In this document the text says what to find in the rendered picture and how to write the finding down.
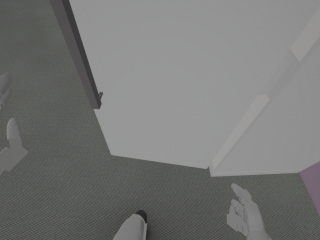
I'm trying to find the fridge door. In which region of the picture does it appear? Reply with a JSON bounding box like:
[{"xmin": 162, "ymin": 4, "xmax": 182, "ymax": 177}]
[{"xmin": 69, "ymin": 0, "xmax": 320, "ymax": 169}]

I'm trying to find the right robot forearm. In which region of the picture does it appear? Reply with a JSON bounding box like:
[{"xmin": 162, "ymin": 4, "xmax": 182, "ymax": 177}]
[{"xmin": 246, "ymin": 230, "xmax": 272, "ymax": 240}]

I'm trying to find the right robot hand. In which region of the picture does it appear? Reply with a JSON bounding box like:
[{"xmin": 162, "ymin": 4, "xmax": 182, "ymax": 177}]
[{"xmin": 226, "ymin": 183, "xmax": 266, "ymax": 236}]

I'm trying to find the handle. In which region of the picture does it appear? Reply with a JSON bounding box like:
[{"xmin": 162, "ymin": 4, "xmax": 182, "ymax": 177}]
[{"xmin": 49, "ymin": 0, "xmax": 103, "ymax": 110}]

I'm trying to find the left robot hand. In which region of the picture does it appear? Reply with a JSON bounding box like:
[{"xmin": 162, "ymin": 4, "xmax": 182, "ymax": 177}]
[{"xmin": 0, "ymin": 72, "xmax": 29, "ymax": 175}]

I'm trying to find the left robot foot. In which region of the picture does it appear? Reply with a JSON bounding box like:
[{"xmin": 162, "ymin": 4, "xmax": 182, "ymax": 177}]
[{"xmin": 136, "ymin": 210, "xmax": 147, "ymax": 224}]

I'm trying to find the robot left thigh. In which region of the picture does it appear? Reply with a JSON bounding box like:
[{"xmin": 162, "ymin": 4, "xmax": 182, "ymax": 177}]
[{"xmin": 113, "ymin": 217, "xmax": 147, "ymax": 240}]

